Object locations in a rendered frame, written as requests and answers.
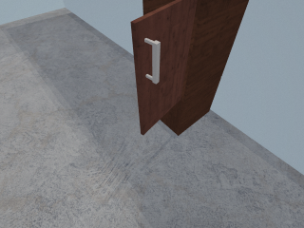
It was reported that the handle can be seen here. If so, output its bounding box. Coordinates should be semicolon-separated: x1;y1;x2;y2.
144;38;161;84

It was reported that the cupboard door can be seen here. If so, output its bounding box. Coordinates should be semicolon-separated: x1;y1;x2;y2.
130;0;198;135

